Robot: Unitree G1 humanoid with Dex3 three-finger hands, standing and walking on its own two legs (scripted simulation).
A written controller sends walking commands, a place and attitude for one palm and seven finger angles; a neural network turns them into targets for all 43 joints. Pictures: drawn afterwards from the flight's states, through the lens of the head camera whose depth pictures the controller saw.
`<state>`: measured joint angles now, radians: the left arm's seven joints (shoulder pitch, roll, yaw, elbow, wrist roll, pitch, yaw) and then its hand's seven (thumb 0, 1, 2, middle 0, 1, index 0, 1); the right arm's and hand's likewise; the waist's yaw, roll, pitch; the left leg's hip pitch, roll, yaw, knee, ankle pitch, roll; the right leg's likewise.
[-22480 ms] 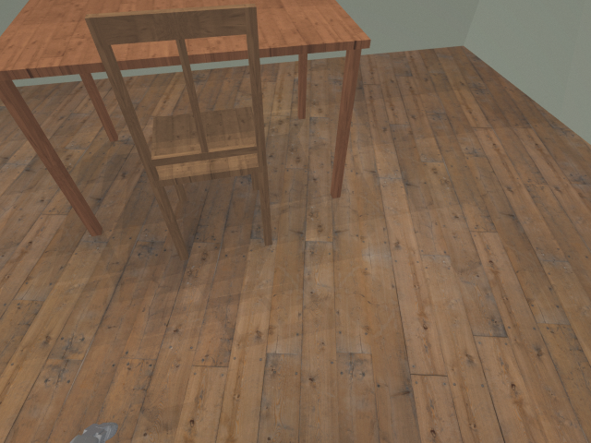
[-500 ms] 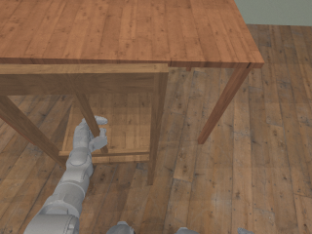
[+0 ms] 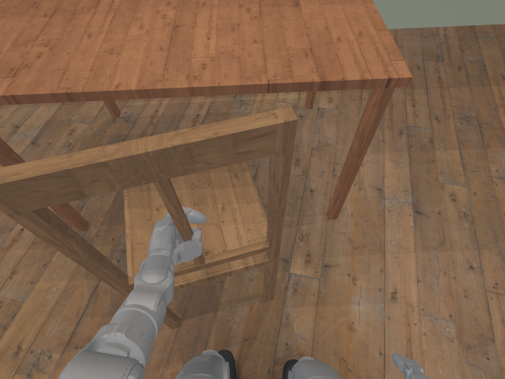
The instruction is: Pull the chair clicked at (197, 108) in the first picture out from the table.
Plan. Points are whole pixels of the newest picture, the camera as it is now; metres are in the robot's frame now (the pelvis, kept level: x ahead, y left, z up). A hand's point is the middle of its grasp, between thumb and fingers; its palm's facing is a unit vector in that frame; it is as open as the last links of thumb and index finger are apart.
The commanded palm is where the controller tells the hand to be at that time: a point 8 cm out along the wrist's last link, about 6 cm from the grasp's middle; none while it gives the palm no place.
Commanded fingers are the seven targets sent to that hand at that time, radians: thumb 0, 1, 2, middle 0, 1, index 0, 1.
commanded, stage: step backward, pulling the chair out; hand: left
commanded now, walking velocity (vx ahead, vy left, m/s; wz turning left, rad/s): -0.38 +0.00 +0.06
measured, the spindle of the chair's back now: (184, 229) +0.37 +0.14 -0.05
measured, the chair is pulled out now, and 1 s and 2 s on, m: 0.16 0.25 0.40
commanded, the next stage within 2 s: none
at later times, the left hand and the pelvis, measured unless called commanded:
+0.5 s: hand (191, 263) +0.31 +0.12 -0.06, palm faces +0.01 -0.98 -0.19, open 5.2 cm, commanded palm +0.30 +0.17 -0.06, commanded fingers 0.00 0.90 0.90 -0.50 -1.45 -0.50 -1.45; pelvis -0.04 +0.00 +0.00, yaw +1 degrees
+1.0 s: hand (183, 293) +0.26 +0.13 -0.06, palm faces +0.00 -0.98 -0.20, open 5.2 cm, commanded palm +0.25 +0.18 -0.06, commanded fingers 0.00 0.90 0.90 -0.50 -1.45 -0.50 -1.45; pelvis -0.09 +0.00 +0.00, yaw +2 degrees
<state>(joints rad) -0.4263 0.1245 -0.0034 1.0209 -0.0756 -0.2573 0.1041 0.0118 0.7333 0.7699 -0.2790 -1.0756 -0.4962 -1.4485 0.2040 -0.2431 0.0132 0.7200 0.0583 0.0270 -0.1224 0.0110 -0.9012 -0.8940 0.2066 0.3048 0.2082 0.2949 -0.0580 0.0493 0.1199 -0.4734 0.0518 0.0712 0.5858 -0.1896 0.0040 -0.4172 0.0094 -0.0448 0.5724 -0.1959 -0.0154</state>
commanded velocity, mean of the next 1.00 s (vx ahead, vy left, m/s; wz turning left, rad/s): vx -0.38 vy -0.01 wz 0.03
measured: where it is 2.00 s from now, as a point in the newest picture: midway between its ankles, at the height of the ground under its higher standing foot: outside the picture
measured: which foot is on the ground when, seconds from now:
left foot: down 0.00-0.36, up 0.38-0.50, down 0.52-1.00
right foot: down 0.00-1.00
